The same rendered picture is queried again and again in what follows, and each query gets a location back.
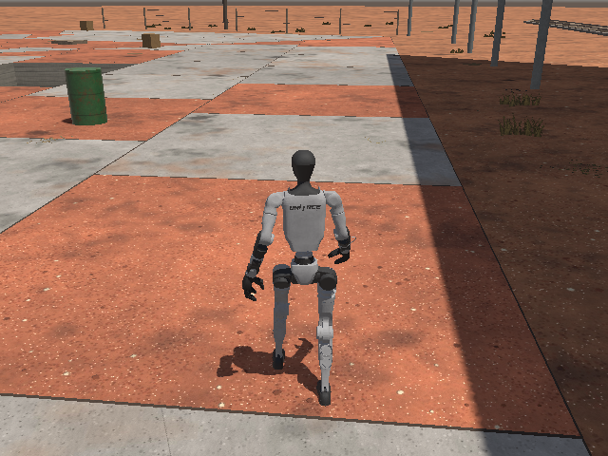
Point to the robot torso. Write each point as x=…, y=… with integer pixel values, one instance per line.
x=304, y=226

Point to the left robot hand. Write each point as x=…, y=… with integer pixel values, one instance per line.
x=247, y=286

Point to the left robot upper arm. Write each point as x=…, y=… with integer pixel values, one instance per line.
x=269, y=217

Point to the robot right forearm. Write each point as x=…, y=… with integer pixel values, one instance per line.
x=345, y=245

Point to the robot left forearm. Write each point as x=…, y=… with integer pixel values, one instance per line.
x=256, y=258

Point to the left robot thigh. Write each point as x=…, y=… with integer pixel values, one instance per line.
x=282, y=278

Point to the right robot hand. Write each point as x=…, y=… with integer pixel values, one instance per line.
x=336, y=252

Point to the right robot upper arm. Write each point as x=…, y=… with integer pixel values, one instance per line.
x=338, y=214

